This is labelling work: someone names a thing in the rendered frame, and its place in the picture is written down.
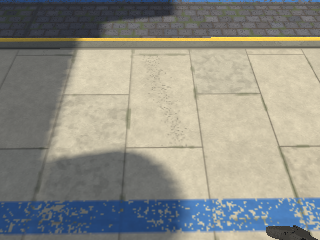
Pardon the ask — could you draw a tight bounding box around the robot right hand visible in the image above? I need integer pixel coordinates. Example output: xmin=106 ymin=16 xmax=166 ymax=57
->
xmin=266 ymin=225 xmax=318 ymax=240

